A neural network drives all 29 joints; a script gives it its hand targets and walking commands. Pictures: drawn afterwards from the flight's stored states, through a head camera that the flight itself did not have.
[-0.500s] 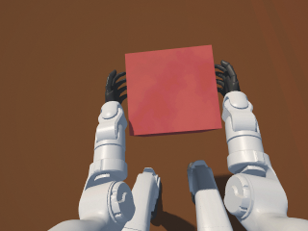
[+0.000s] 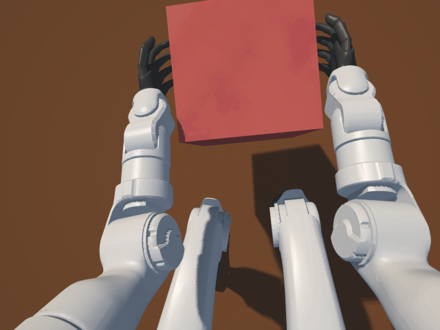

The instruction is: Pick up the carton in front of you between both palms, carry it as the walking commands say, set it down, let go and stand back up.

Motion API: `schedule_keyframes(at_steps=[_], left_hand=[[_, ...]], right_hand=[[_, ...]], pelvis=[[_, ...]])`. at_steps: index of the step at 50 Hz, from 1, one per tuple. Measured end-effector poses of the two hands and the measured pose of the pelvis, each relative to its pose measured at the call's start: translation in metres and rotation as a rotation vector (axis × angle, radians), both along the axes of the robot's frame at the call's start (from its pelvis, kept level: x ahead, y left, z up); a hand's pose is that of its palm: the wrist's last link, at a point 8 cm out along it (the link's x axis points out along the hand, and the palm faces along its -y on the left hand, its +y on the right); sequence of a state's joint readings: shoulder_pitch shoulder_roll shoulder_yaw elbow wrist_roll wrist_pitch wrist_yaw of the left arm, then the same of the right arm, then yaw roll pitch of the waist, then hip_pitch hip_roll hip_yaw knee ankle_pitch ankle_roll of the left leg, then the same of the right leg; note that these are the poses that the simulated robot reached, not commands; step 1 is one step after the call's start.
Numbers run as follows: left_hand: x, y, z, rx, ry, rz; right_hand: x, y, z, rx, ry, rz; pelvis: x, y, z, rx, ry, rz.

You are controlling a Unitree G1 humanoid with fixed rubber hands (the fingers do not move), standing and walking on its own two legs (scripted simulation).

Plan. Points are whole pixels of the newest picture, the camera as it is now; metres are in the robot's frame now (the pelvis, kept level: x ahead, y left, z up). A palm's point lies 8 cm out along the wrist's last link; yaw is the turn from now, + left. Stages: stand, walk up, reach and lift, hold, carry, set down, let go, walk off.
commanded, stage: set down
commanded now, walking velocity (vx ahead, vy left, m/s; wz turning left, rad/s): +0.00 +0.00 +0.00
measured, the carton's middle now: (243, 87) +0.51 -0.03 -0.18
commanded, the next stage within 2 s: none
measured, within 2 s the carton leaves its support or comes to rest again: rests again in 0.94 s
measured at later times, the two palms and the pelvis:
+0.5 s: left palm (182, 97) +0.52 +0.11 -0.26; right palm (318, 76) +0.53 -0.19 -0.26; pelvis -0.01 +0.01 -0.10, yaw +2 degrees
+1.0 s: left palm (185, 104) +0.52 +0.12 -0.29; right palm (316, 83) +0.53 -0.19 -0.29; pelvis -0.02 +0.01 -0.12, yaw +3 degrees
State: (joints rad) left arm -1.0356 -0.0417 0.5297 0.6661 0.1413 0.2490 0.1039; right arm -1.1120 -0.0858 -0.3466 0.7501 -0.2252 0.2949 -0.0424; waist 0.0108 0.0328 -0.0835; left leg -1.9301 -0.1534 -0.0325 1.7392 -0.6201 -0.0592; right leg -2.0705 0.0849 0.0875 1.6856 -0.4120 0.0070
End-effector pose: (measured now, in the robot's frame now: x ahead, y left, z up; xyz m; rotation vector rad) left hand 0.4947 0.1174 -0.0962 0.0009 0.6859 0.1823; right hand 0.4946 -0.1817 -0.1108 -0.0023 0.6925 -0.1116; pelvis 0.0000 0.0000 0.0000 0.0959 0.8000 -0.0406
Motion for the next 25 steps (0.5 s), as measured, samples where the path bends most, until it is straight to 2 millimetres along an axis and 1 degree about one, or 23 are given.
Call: schedule_keyframes(at_steps=[9, 20, 25], left_hand=[[0.011, 0.001, -0.057, -0.001, 0.018, 0.002], [0.025, -0.003, -0.132, -0.003, 0.038, 0.000], [0.027, -0.003, -0.160, -0.018, 0.056, 0.008]], right_hand=[[0.015, 0.000, -0.053, -0.019, 0.018, 0.021], [0.033, -0.004, -0.124, -0.039, 0.036, 0.040], [0.037, -0.004, -0.150, -0.054, 0.056, 0.055]], pelvis=[[-0.008, 0.003, -0.038, 0.000, 0.006, 0.014], [-0.013, 0.008, -0.083, -0.008, -0.026, 0.034], [-0.011, 0.006, -0.098, -0.017, -0.070, 0.058]])
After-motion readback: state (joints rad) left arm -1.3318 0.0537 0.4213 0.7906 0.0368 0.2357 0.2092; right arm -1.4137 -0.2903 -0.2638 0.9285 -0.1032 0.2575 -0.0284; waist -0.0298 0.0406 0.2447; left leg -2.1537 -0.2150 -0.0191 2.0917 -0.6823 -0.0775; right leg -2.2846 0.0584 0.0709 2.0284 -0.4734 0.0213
